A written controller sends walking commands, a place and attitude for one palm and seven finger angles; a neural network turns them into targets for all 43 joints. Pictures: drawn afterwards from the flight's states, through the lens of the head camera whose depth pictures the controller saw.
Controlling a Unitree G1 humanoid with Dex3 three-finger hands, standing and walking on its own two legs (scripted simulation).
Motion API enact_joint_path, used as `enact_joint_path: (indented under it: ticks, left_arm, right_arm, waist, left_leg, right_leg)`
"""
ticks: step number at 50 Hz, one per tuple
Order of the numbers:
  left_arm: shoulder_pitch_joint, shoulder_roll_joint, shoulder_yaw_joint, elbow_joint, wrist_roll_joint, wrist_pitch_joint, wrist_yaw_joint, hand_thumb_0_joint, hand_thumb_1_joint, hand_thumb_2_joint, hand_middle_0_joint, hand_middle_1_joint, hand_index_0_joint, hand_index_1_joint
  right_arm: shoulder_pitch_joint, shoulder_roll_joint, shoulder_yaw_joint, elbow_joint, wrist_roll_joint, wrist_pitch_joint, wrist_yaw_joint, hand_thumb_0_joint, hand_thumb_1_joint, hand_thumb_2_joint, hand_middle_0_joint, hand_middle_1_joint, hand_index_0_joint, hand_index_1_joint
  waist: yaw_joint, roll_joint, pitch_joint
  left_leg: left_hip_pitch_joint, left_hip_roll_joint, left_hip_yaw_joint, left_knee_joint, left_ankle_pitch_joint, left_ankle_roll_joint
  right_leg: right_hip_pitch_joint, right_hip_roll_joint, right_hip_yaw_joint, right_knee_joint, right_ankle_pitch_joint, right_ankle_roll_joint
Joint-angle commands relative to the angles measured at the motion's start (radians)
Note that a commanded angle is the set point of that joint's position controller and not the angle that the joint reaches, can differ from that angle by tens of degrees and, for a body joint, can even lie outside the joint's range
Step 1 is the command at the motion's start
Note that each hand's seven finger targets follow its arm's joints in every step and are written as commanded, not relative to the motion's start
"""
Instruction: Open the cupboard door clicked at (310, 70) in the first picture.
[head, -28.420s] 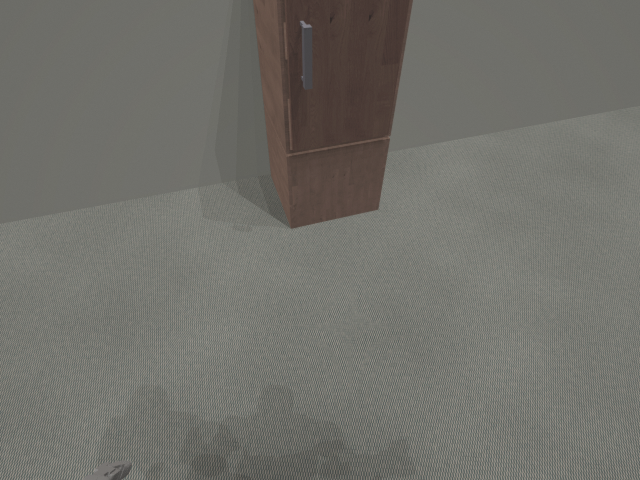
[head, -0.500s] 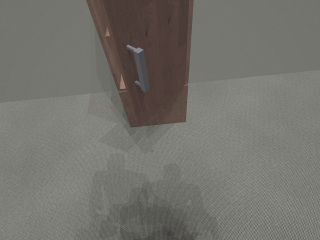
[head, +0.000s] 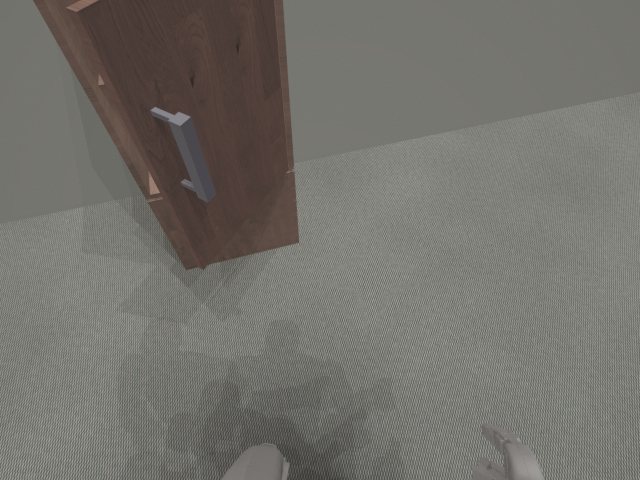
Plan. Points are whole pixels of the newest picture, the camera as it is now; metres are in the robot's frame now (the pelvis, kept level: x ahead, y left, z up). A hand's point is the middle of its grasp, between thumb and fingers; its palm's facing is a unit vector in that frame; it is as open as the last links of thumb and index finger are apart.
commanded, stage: walk to a spot facing it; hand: left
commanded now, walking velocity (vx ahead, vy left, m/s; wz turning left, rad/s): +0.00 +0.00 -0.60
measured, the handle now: (184, 157) +0.57 +0.30 +0.00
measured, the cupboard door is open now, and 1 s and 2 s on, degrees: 44 44 44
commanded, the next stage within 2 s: none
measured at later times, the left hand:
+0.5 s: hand (217, 421) +0.19 +0.18 -0.16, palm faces -0.34 -0.90 -0.26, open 7.4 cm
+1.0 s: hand (248, 419) +0.20 +0.14 -0.18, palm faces -0.49 -0.85 -0.18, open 7.4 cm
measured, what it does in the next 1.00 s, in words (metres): steps on the spot, turning right: left foot, then right foot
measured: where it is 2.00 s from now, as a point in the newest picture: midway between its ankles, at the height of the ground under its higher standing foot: (452, 422)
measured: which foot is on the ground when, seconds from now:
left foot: up 0.00-0.08, down 0.10-0.52, up 0.54-0.96, down 0.98-1.00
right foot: down 0.00-0.10, up 0.12-0.50, down 0.52-0.98, up 1.00-1.00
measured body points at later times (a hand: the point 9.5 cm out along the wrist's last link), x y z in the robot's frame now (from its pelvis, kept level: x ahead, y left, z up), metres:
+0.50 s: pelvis +0.01 +0.01 -0.01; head +0.07 -0.01 +0.44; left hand +0.21 +0.23 -0.14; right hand -0.06 -0.23 -0.16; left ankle +0.01 +0.15 -0.74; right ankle -0.03 -0.10 -0.73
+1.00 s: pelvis +0.09 -0.02 -0.01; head +0.13 -0.02 +0.44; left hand +0.23 +0.18 -0.17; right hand +0.04 -0.29 -0.13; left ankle +0.15 +0.07 -0.74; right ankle -0.03 -0.09 -0.74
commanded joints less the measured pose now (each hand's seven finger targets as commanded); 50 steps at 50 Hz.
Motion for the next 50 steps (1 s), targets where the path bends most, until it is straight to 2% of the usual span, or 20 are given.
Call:
enact_joint_path:
  ticks: [1,3,5,6,7,9,11,20,22,24,25,26,27,32,39,44,47,48,49,50]
  left_arm:
    - [0.002,0.227,0.056,-0.082,-0.003,-0.015,0.012,0.000,0.900,0.900,-0.200,-0.300,-0.200,-0.300]
    - [-0.045,0.212,0.050,-0.091,-0.013,-0.012,0.009,0.000,0.900,0.900,-0.200,-0.300,-0.200,-0.300]
    - [-0.027,0.134,0.032,-0.119,-0.024,-0.013,-0.009,0.000,0.900,0.900,-0.200,-0.300,-0.200,-0.300]
    - [-0.063,0.167,0.034,-0.117,-0.011,-0.010,-0.014,0.000,0.900,0.900,-0.200,-0.300,-0.200,-0.300]
    - [-0.030,0.157,0.040,-0.133,-0.008,-0.012,-0.024,0.000,0.900,0.900,-0.200,-0.300,-0.200,-0.300]
    - [-0.024,0.156,0.045,-0.081,0.002,-0.002,-0.032,0.000,0.900,0.900,-0.200,-0.300,-0.200,-0.300]
    - [-0.029,0.135,0.037,-0.093,-0.007,0.006,-0.041,0.000,0.900,0.900,-0.200,-0.300,-0.200,-0.300]
    - [-0.178,0.104,0.003,-0.130,-0.010,0.006,-0.055,0.000,0.900,0.900,-0.200,-0.300,-0.200,-0.300]
    - [-0.171,0.110,0.001,-0.126,-0.011,0.000,-0.053,0.000,0.900,0.900,-0.200,-0.300,-0.200,-0.300]
    - [-0.088,0.141,0.009,-0.103,-0.011,-0.009,-0.048,0.000,0.900,0.900,-0.200,-0.300,-0.200,-0.300]
    - [0.008,0.201,0.022,-0.072,-0.007,-0.017,-0.038,0.000,0.900,0.900,-0.200,-0.300,-0.200,-0.300]
    - [0.094,0.327,0.055,-0.048,0.001,-0.025,-0.016,0.000,0.900,0.900,-0.200,-0.300,-0.200,-0.300]
    - [0.126,0.344,0.053,-0.034,-0.018,-0.021,-0.002,0.000,0.900,0.900,-0.200,-0.300,-0.200,-0.300]
    - [-0.063,0.211,0.025,-0.099,-0.018,-0.018,0.013,0.000,0.900,0.900,-0.200,-0.300,-0.200,-0.300]
    - [-0.018,0.224,0.037,-0.087,-0.006,-0.043,-0.013,0.000,0.900,0.900,-0.200,-0.300,-0.200,-0.300]
    - [0.005,0.226,0.047,-0.078,-0.001,-0.055,-0.020,0.000,0.900,0.900,-0.200,-0.300,-0.200,-0.300]
    - [-0.039,0.205,0.047,-0.086,-0.013,-0.052,-0.025,0.000,0.900,0.900,-0.200,-0.300,-0.200,-0.300]
    - [-0.065,0.163,0.036,-0.099,-0.017,-0.056,-0.030,0.000,0.900,0.900,-0.200,-0.300,-0.200,-0.300]
    - [-0.054,0.087,0.022,-0.112,-0.026,-0.058,-0.041,0.000,0.900,0.900,-0.200,-0.300,-0.200,-0.300]
    - [-0.114,0.102,0.020,-0.140,-0.016,-0.068,-0.044,0.000,0.900,0.900,-0.200,-0.300,-0.200,-0.300]
  right_arm:
    - [0.062,-0.077,-0.019,-0.086,0.006,-0.041,-0.004,0.000,-0.900,-0.900,0.200,0.300,0.200,0.300]
    - [0.165,-0.100,-0.023,-0.055,0.005,-0.052,-0.011,0.000,-0.900,-0.900,0.200,0.300,0.200,0.300]
    - [0.230,-0.250,-0.045,-0.064,-0.017,-0.065,-0.019,0.000,-0.900,-0.900,0.200,0.300,0.200,0.300]
    - [0.229,-0.240,-0.035,-0.068,-0.026,-0.055,-0.023,0.000,-0.900,-0.900,0.200,0.300,0.200,0.300]
    - [0.173,-0.216,-0.027,-0.100,-0.035,-0.052,-0.027,0.000,-0.900,-0.900,0.200,0.300,0.200,0.300]
    - [0.151,-0.157,-0.001,-0.093,-0.033,-0.061,-0.024,0.000,-0.900,-0.900,0.200,0.300,0.200,0.300]
    - [0.180,-0.145,0.001,-0.091,-0.032,-0.062,-0.021,0.000,-0.900,-0.900,0.200,0.300,0.200,0.300]
    - [0.314,-0.180,-0.020,-0.023,-0.035,-0.057,-0.004,0.000,-0.900,-0.900,0.200,0.300,0.200,0.300]
    - [0.316,-0.198,-0.029,-0.020,-0.035,-0.055,0.000,0.000,-0.900,-0.900,0.200,0.300,0.200,0.300]
    - [0.295,-0.205,-0.034,-0.025,-0.026,-0.052,0.006,0.000,-0.900,-0.900,0.200,0.300,0.200,0.300]
    - [0.279,-0.182,-0.033,-0.037,-0.013,-0.052,0.012,0.000,-0.900,-0.900,0.200,0.300,0.200,0.300]
    - [0.219,-0.088,-0.009,-0.093,-0.006,-0.050,0.017,0.000,-0.900,-0.900,0.200,0.300,0.200,0.300]
    - [0.185,-0.127,-0.011,-0.096,-0.008,-0.035,0.003,0.000,-0.900,-0.900,0.200,0.300,0.200,0.300]
    - [0.191,-0.106,-0.020,-0.045,-0.016,-0.014,0.014,0.000,-0.900,-0.900,0.200,0.300,0.200,0.300]
    - [0.113,-0.105,-0.037,-0.078,-0.024,-0.034,0.039,0.000,-0.900,-0.900,0.200,0.300,0.200,0.300]
    - [0.085,-0.086,-0.034,-0.109,-0.017,-0.070,0.041,0.000,-0.900,-0.900,0.200,0.300,0.200,0.300]
    - [0.215,-0.089,-0.029,-0.067,-0.017,-0.098,0.026,0.000,-0.900,-0.900,0.200,0.300,0.200,0.300]
    - [0.321,-0.135,-0.036,-0.032,-0.017,-0.108,0.012,0.000,-0.900,-0.900,0.200,0.300,0.200,0.300]
    - [0.432,-0.240,-0.061,-0.008,-0.033,-0.113,0.004,0.000,-0.900,-0.900,0.200,0.300,0.200,0.300]
    - [0.509,-0.280,-0.059,-0.008,-0.039,-0.110,-0.001,0.000,-0.900,-0.900,0.200,0.300,0.200,0.300]
  waist:
    - [-0.045,-0.098,-0.177]
    - [-0.099,-0.057,-0.204]
    - [-0.101,0.348,-0.220]
    - [-0.105,0.210,-0.160]
    - [-0.059,0.137,-0.116]
    - [-0.033,0.233,-0.130]
    - [-0.037,0.162,-0.137]
    - [-0.106,0.240,-0.132]
    - [-0.104,0.239,-0.145]
    - [-0.050,0.166,-0.178]
    - [0.001,0.043,-0.239]
    - [0.046,-0.318,-0.251]
    - [0.063,-0.274,-0.253]
    - [-0.043,-0.146,-0.135]
    - [-0.025,-0.106,-0.049]
    - [-0.018,-0.126,-0.051]
    - [-0.084,-0.094,-0.106]
    - [-0.137,0.008,-0.147]
    - [-0.184,0.318,-0.205]
    - [-0.210,0.314,-0.180]
  left_leg:
    - [0.094,-0.010,-0.011,-0.203,0.039,0.017]
    - [0.343,0.013,-0.015,-0.445,0.199,0.025]
    - [0.524,0.446,-0.430,-0.631,0.398,0.191]
    - [0.408,0.495,-0.413,-0.614,0.492,0.259]
    - [0.302,0.460,-0.310,-0.613,0.479,0.270]
    - [0.314,0.334,-0.151,-0.558,0.693,0.197]
    - [0.344,0.284,-0.039,-0.537,0.742,0.176]
    - [0.409,0.298,0.106,-0.491,0.740,0.171]
    - [0.397,0.315,0.118,-0.450,0.742,0.159]
    - [0.316,0.291,0.153,-0.328,0.677,0.103]
    - [0.162,0.251,0.214,-0.178,0.513,0.050]
    - [-0.134,0.083,0.270,0.103,-0.158,-0.009]
    - [-0.160,0.073,0.104,0.234,-0.267,-0.004]
    - [-0.115,0.094,0.061,0.239,-0.004,-0.027]
    - [-0.108,0.065,0.062,0.075,0.054,-0.019]
    - [-0.024,0.022,0.058,-0.129,0.000,0.004]
    - [0.303,-0.015,0.085,-0.420,0.123,0.014]
    - [0.519,0.054,0.033,-0.518,0.095,0.032]
    - [0.697,0.334,-0.314,-0.626,-0.126,0.103]
    - [0.644,0.514,-0.512,-0.707,-0.139,0.192]
  right_leg:
    - [0.093,-0.282,0.309,-0.033,0.503,-0.118]
    - [-0.054,-0.208,0.248,0.040,0.354,-0.040]
    - [-0.346,-0.010,-0.056,0.392,-0.397,0.081]
    - [-0.335,-0.071,-0.075,0.557,-0.401,0.096]
    - [-0.314,-0.105,-0.113,0.643,-0.356,0.111]
    - [-0.336,-0.118,-0.114,0.747,-0.262,0.122]
    - [-0.335,-0.132,-0.146,0.768,-0.203,0.127]
    - [-0.226,-0.153,-0.269,0.356,-0.198,0.110]
    - [-0.141,-0.136,-0.287,0.230,-0.194,0.089]
    - [0.062,-0.123,-0.290,0.010,0.006,0.064]
    - [0.288,-0.222,-0.175,-0.060,0.231,0.023]
    - [0.438,-0.502,0.209,-0.084,0.642,-0.091]
    - [0.383,-0.548,0.222,-0.056,0.777,-0.175]
    - [0.167,-0.353,0.066,-0.108,0.414,-0.115]
    - [0.063,-0.331,0.204,-0.262,-0.255,-0.139]
    - [0.059,-0.329,0.273,-0.236,-0.237,-0.160]
    - [-0.086,-0.238,0.201,-0.098,-0.156,-0.099]
    - [-0.231,-0.167,0.125,0.022,-0.161,-0.052]
    - [-0.446,-0.029,-0.036,0.335,-0.282,0.007]
    - [-0.535,-0.062,-0.128,0.573,-0.353,0.033]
